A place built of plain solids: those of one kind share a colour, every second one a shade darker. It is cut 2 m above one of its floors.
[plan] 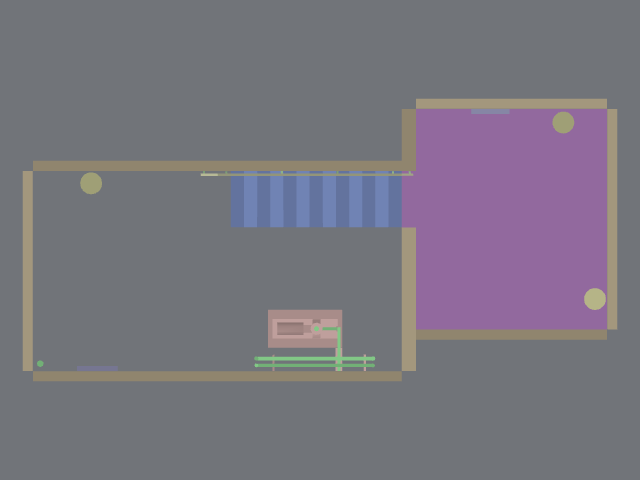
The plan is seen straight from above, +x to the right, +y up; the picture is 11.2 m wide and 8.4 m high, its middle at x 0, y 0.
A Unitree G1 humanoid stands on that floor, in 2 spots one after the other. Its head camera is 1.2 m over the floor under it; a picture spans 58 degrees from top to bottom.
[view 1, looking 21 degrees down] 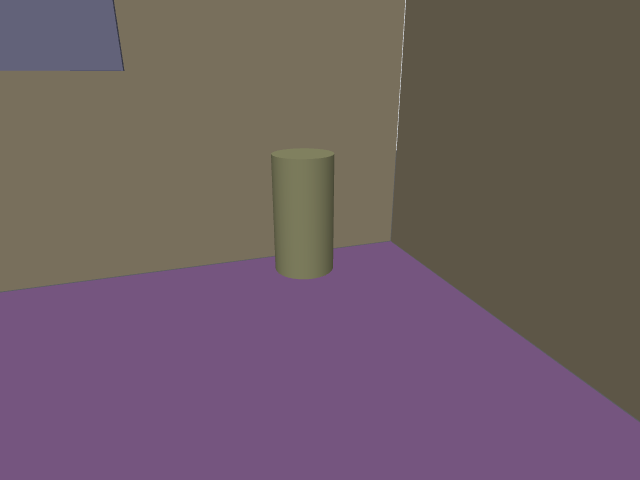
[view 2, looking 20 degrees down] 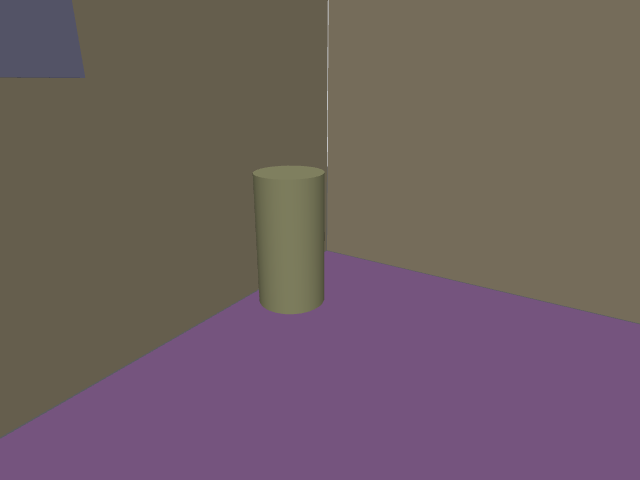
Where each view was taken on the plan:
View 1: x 3.50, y -0.46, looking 71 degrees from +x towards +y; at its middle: bin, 2.64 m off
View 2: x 2.43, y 0.67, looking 33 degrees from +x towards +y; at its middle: bin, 2.33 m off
